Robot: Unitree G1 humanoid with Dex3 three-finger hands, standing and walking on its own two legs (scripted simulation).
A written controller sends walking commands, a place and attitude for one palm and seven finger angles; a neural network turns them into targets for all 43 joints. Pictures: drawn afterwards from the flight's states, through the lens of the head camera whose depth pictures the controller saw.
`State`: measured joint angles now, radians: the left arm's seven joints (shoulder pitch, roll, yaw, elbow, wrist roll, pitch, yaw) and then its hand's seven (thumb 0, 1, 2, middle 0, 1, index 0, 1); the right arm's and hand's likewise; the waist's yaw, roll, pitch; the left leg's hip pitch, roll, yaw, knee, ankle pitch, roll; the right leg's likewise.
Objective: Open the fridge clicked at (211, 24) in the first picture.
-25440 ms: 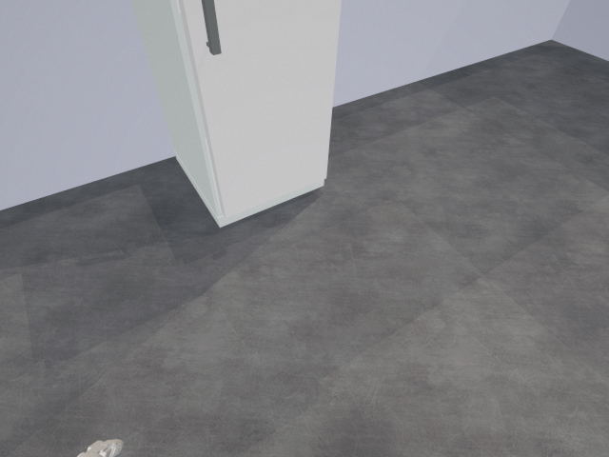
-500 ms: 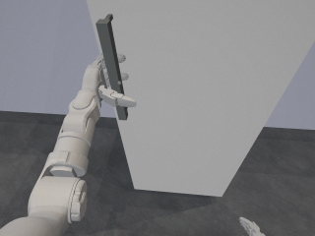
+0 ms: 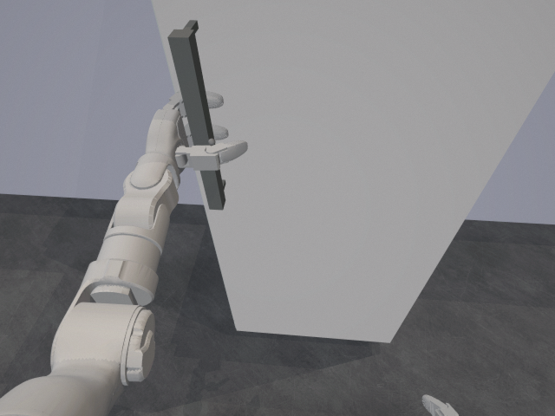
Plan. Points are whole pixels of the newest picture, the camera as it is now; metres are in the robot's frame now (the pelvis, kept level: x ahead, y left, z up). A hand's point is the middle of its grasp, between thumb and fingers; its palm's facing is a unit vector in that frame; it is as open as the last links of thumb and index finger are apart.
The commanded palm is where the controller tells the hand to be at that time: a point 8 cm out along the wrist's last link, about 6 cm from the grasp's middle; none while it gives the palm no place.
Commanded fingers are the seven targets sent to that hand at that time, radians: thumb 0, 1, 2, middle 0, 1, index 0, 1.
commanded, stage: grip the handle and tug to test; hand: left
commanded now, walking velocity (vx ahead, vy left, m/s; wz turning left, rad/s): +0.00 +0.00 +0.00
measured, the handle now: (206, 129) +0.49 +0.13 +0.18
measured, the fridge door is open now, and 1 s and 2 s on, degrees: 0 0 3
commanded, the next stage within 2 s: pull the door a little, standing still in 1.00 s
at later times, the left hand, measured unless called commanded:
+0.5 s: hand (213, 140) +0.44 +0.11 +0.19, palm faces -0.05 -1.00 -0.01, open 5.7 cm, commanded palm +0.42 +0.16 +0.19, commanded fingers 0.00 0.90 0.90 -0.45 -1.40 -0.45 -1.40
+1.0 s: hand (213, 141) +0.44 +0.11 +0.19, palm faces -0.05 -1.00 +0.00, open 5.8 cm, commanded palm +0.40 +0.16 +0.19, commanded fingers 0.00 0.90 0.90 -0.45 -1.40 -0.45 -1.40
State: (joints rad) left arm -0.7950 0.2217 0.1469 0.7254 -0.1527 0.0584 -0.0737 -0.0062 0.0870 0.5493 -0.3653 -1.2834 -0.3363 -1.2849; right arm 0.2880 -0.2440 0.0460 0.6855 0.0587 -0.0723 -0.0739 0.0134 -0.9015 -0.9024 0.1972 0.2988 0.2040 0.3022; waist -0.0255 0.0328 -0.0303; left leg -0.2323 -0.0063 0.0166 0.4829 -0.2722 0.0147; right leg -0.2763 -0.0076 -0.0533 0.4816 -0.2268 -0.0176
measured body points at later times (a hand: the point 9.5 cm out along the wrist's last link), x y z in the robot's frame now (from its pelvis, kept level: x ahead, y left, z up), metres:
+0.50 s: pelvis +0.01 +0.00 +0.00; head +0.01 -0.01 +0.45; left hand +0.44 +0.16 +0.19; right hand +0.13 -0.25 -0.11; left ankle -0.01 +0.11 -0.74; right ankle +0.02 -0.11 -0.74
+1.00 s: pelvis +0.02 +0.00 +0.00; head +0.02 -0.02 +0.45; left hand +0.44 +0.16 +0.19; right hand +0.14 -0.25 -0.10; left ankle -0.01 +0.11 -0.74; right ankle +0.02 -0.11 -0.74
